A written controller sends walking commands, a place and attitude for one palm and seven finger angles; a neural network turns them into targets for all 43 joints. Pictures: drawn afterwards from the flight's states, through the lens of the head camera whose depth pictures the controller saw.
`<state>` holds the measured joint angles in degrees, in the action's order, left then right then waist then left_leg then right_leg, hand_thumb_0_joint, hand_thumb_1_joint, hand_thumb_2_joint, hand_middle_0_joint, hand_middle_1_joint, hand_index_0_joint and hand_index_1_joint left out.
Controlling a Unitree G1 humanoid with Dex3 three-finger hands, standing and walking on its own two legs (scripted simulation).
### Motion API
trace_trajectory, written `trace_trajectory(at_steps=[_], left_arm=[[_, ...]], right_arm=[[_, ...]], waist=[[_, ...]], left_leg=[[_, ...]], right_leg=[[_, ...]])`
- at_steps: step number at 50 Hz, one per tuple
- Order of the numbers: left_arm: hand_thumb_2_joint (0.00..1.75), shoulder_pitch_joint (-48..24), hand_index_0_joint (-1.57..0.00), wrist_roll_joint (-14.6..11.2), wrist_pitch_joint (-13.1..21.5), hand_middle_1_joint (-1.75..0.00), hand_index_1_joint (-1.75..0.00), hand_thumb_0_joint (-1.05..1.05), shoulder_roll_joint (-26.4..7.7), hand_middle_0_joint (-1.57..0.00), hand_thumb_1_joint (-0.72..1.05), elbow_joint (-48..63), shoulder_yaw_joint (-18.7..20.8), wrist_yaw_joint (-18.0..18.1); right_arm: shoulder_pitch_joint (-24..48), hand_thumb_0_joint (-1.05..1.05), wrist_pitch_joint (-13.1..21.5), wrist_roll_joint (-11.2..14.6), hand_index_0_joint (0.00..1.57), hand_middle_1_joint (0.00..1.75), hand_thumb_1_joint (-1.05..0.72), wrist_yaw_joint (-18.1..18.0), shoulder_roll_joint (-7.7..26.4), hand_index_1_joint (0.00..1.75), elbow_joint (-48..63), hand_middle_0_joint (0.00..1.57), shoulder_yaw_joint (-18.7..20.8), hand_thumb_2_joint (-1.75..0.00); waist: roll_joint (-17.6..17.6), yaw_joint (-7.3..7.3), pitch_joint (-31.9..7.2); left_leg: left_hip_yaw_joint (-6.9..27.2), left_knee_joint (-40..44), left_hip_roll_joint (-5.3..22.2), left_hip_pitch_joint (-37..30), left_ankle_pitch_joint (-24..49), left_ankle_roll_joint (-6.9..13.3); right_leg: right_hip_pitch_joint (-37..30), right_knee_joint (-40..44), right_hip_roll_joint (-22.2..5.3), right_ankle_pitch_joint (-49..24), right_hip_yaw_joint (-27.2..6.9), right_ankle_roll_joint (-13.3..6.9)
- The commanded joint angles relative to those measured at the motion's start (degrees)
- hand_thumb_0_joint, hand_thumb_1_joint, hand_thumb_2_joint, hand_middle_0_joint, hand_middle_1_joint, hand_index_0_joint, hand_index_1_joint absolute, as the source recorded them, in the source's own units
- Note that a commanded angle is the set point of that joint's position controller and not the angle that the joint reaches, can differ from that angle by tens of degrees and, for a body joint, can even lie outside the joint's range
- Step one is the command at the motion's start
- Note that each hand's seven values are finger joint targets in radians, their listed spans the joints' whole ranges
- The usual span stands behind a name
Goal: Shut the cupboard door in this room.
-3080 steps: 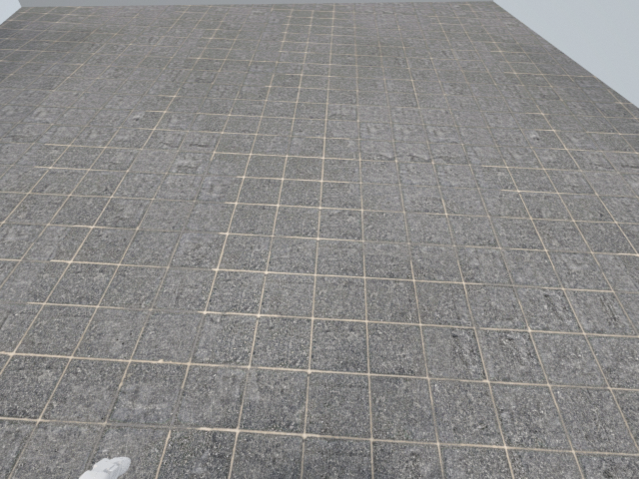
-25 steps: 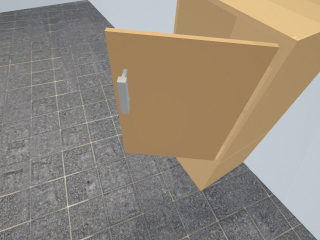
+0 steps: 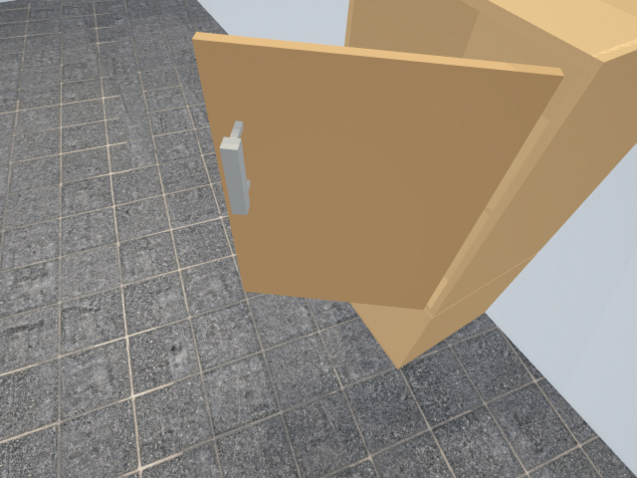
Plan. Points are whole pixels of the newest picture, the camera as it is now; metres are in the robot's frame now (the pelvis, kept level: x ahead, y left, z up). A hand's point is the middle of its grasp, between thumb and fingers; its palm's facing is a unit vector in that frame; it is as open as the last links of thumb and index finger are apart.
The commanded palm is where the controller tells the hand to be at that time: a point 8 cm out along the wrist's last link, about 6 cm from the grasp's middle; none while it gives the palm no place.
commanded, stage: come to a stop and stand still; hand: left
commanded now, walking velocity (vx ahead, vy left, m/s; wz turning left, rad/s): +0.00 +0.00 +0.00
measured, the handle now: (239, 169) +0.50 +0.16 +0.08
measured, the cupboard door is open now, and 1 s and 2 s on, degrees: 54 54 54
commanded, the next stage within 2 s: look again from close up in 0.70 s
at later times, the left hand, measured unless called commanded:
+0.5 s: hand out of the picture -0.03 +0.17 -0.17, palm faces -0.01 -0.98 -0.17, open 7.4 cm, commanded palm none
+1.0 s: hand out of the picture -0.02 +0.20 -0.17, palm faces +0.00 -0.98 -0.22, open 7.4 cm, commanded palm none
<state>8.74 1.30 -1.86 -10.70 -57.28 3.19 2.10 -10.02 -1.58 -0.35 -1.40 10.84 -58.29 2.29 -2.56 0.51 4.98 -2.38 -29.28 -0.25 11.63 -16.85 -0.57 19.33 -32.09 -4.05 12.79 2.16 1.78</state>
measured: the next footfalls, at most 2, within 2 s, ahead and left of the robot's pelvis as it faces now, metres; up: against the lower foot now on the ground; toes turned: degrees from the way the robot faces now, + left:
right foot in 0.24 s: -0.01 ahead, -0.12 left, +0.00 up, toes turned -1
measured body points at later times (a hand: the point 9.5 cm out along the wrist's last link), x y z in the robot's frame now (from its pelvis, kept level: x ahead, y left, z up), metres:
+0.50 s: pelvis -0.04 +0.00 +0.01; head -0.03 +0.01 +0.46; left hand -0.03 +0.22 -0.15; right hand -0.04 -0.23 -0.14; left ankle -0.03 +0.11 -0.73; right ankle -0.05 -0.12 -0.73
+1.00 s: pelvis -0.04 +0.01 +0.00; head -0.04 +0.02 +0.45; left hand -0.02 +0.25 -0.15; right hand -0.03 -0.21 -0.15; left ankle -0.03 +0.11 -0.73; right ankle -0.05 -0.12 -0.73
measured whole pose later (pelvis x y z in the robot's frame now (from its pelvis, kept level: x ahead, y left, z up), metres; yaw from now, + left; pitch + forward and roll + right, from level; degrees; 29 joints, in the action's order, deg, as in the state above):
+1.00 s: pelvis -0.04 +0.01 +0.00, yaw -1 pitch +0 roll +0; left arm 17.6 1.3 0.4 -10.0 -59.9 0.2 2.6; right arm -16.7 0.7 -0.9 -1.9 8.6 -60.3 1.6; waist 0.0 -0.8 -0.4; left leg -3.4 -31.4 -0.4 15.8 -15.6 2.2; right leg 13.1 -30.5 -0.9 17.3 0.2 0.8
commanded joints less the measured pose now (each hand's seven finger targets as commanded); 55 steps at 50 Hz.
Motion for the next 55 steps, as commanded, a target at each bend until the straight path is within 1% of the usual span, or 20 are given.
trace_trajectory(at_steps=[1,2,5,8,10,12,13,14,16,20,25,29,39,40,41,42,44,47,50,55], left_arm=[[0.90,2.79,-0.20,-0.38,-0.59,-0.30,-0.30,0.00,-3.82,-0.20,0.90,3.21,0.43,0.29],[0.90,1.58,-0.20,-0.14,-1.38,-0.30,-0.30,0.00,-4.35,-0.20,0.90,2.61,0.45,0.24],[0.90,3.23,-0.20,-0.23,-1.31,-0.30,-0.30,0.00,-4.55,-0.20,0.90,1.17,0.34,-0.19],[0.90,5.17,-0.20,-0.54,-0.35,-0.30,-0.30,0.00,-3.67,-0.20,0.90,0.42,-0.29,-0.39],[0.90,7.41,-0.20,-0.47,0.54,-0.30,-0.30,0.00,-4.08,-0.20,0.90,-0.82,-0.50,-0.31],[0.90,7.50,-0.20,-0.35,1.79,-0.30,-0.30,0.00,-6.05,-0.20,0.90,-1.71,-0.79,0.03],[0.90,5.88,-0.20,-0.49,1.85,-0.30,-0.30,0.00,-6.78,-0.20,0.90,-1.53,-1.12,-0.11],[0.90,5.75,-0.20,-0.41,1.88,-0.30,-0.30,0.00,-6.30,-0.20,0.90,-1.72,-1.27,-0.21],[0.90,7.16,-0.20,-0.60,2.52,-0.30,-0.30,0.00,-4.92,-0.20,0.90,-2.62,-1.61,0.02],[0.90,7.37,-0.20,-0.68,2.28,-0.30,-0.30,0.00,-4.35,-0.20,0.90,-3.49,-2.04,0.01],[0.90,9.24,-0.20,-0.62,1.76,-0.30,-0.30,0.00,-4.02,-0.20,0.90,-4.59,-2.12,-0.10],[0.90,10.15,-0.20,-0.79,1.84,-0.30,-0.30,0.00,-3.29,-0.20,0.90,-5.30,-2.12,-0.18],[0.90,11.97,-0.20,-0.89,2.27,-0.30,-0.30,0.00,-1.29,-0.20,0.90,-6.29,-2.21,0.07],[0.90,8.59,-0.20,-0.36,3.71,-0.30,-0.30,0.00,-13.00,-0.20,0.90,-0.75,-3.05,0.16],[0.90,10.93,-0.20,-0.38,3.63,-0.30,-0.30,0.00,-8.99,-0.20,0.90,-0.53,-1.76,0.48],[0.90,11.64,-0.20,-0.10,3.76,-0.30,-0.30,0.00,-7.28,-0.20,0.90,-1.22,-1.81,0.65],[0.90,12.50,-0.20,-0.25,3.65,-0.30,-0.30,0.00,-5.06,-0.20,0.90,-0.93,-2.44,0.55],[0.90,12.33,-0.20,-0.13,3.27,-0.30,-0.30,0.00,-3.91,-0.20,0.90,-0.20,-2.47,0.85],[0.90,12.43,-0.20,-0.06,3.50,-0.30,-0.30,0.00,-4.82,-0.20,0.90,0.70,-2.43,1.02],[0.90,11.56,-0.20,-0.06,3.39,-0.30,-0.30,0.00,-6.89,-0.20,0.90,1.97,-1.92,0.95]], right_arm=[[-1.98,0.00,0.74,-1.35,0.20,0.30,-0.90,-0.59,8.83,0.30,2.70,0.20,1.06,-0.90],[-1.46,0.00,1.15,-1.35,0.20,0.30,-0.90,-0.96,8.04,0.30,2.45,0.20,0.77,-0.90],[-1.25,0.00,1.28,-1.18,0.20,0.30,-0.90,-1.54,6.64,0.30,2.05,0.20,-0.04,-0.90],[-2.79,0.00,1.74,-0.79,0.20,0.30,-0.90,-1.37,7.39,0.30,1.06,0.20,0.34,-0.90],[-3.62,0.00,1.90,-0.13,0.20,0.30,-0.90,-1.25,6.55,0.30,0.40,0.20,0.52,-0.90],[-4.85,0.00,1.99,0.54,0.20,0.30,-0.90,-0.85,4.27,0.30,0.29,0.20,0.19,-0.90],[-5.24,0.00,1.85,0.51,0.20,0.30,-0.90,-0.49,3.89,0.30,-0.19,0.20,-0.05,-0.90],[-5.58,0.00,1.96,0.21,0.20,0.30,-0.90,-0.27,3.78,0.30,-0.65,0.20,-0.14,-0.90],[-6.03,0.00,2.02,0.04,0.20,0.30,-0.90,-0.42,4.43,0.30,-1.90,0.20,-0.16,-0.90],[-5.99,0.00,1.88,0.07,0.20,0.30,-0.90,-0.20,4.12,0.30,-3.65,0.20,-0.66,-0.90],[-7.51,0.00,1.32,-0.16,0.20,0.30,-0.90,-0.16,3.24,0.30,-5.34,0.20,-1.10,-0.90],[-8.93,0.00,1.56,-0.34,0.20,0.30,-0.90,-0.41,2.74,0.30,-5.82,0.20,-1.19,-0.90],[-11.65,0.00,2.50,-0.09,0.20,0.30,-0.90,-0.92,1.78,0.30,-6.54,0.20,-1.21,-0.90],[-5.98,0.00,3.27,-0.83,0.20,0.30,-0.90,0.15,8.04,0.30,0.97,0.20,-0.48,-0.90],[-5.02,0.00,4.70,-0.87,0.20,0.30,-0.90,-0.27,7.86,0.30,0.93,0.20,0.85,-0.90],[-5.57,0.00,4.92,-0.70,0.20,0.30,-0.90,-0.61,5.99,0.30,0.46,0.20,1.12,-0.90],[-8.36,0.00,4.38,-0.48,0.20,0.30,-0.90,-0.76,4.40,0.30,0.43,0.20,0.90,-0.90],[-8.77,0.00,3.36,-0.63,0.20,0.30,-0.90,-0.46,3.45,0.30,1.28,0.20,0.82,-0.90],[-8.07,0.00,3.58,-0.62,0.20,0.30,-0.90,-0.23,4.32,0.30,1.64,0.20,0.58,-0.90],[-4.54,0.00,3.66,-0.54,0.20,0.30,-0.90,-0.12,6.65,0.30,2.77,0.20,0.89,-0.90]], waist=[[11.32,0.46,-4.28],[15.32,0.05,-2.19],[12.34,0.79,0.31],[10.28,0.83,-4.25],[6.76,1.22,-5.44],[0.04,-0.83,-6.06],[0.29,-1.56,-4.59],[0.58,-1.71,-4.47],[-4.37,-1.40,-7.14],[-3.23,-1.15,-1.47],[1.39,-0.76,3.67],[3.59,-0.76,1.32],[2.72,-0.59,-1.09],[7.69,-2.10,1.78],[8.12,0.23,-4.01],[7.67,-0.49,-8.19],[4.68,-1.01,-10.22],[-0.06,-1.24,-4.91],[2.14,-0.85,-4.81],[2.10,-0.33,-3.20]], left_leg=[[11.34,13.04,17.27,3.40,24.33,8.49],[11.79,14.60,15.83,4.05,25.66,8.54],[8.62,12.34,14.11,3.07,30.01,8.65],[7.66,10.02,12.94,-4.60,31.51,8.37],[7.02,7.05,10.56,-4.32,27.62,6.12],[3.87,5.60,5.93,-2.38,14.99,1.85],[3.53,7.41,4.84,-3.72,9.19,1.11],[3.86,8.26,4.82,-5.32,13.06,1.22],[3.47,7.37,5.97,-7.07,15.62,1.39],[3.57,10.59,5.79,-5.22,8.71,1.30],[3.41,12.65,4.95,-1.90,1.49,1.21],[3.51,12.91,5.01,-1.90,1.23,1.22],[4.39,12.69,6.05,-2.34,5.69,1.59],[5.57,10.41,3.23,0.98,12.86,1.68],[6.27,6.61,6.46,0.86,9.32,2.53],[6.78,5.10,6.37,0.01,10.44,2.78],[6.46,3.49,6.03,-0.31,9.18,2.84],[5.54,1.73,5.21,3.32,8.59,3.13],[5.18,1.44,5.73,1.71,15.75,3.31],[5.32,2.80,6.33,1.29,17.02,3.75]], right_leg=[[-3.87,-9.35,2.08,13.86,-2.39,-1.40],[-2.22,-13.01,2.31,14.79,-3.20,-1.28],[-1.69,-14.57,2.33,12.58,-4.22,-1.86],[-4.43,-3.18,2.34,8.06,-2.31,-1.27],[-9.84,8.32,2.28,-3.32,-3.79,-1.69],[-11.52,12.33,-4.05,-14.74,-10.98,-4.23],[-8.15,12.97,-5.64,-10.74,-11.13,-5.10],[-7.38,11.69,-4.09,-12.54,-9.63,-4.67],[-9.45,11.84,-2.68,-15.32,-8.92,-4.19],[-6.46,15.49,-1.93,-3.62,-8.87,-3.76],[-3.93,18.04,-1.27,6.01,-9.23,-3.62],[-5.24,17.31,-1.11,4.73,-9.16,-3.70],[-7.62,15.05,-0.88,-1.93,-7.72,-3.68],[-5.78,10.28,0.30,-1.86,-4.87,-4.99],[-6.16,7.86,-1.25,0.70,-6.12,-4.48],[-7.26,7.43,-1.76,-2.14,-6.49,-4.82],[-6.49,6.97,-1.70,-1.94,-6.25,-4.61],[-3.75,7.10,-1.37,-1.95,-7.31,-4.58],[-4.14,5.35,-1.08,-8.61,-7.36,-4.37],[-4.03,5.32,-0.63,-8.52,-6.99,-3.76]])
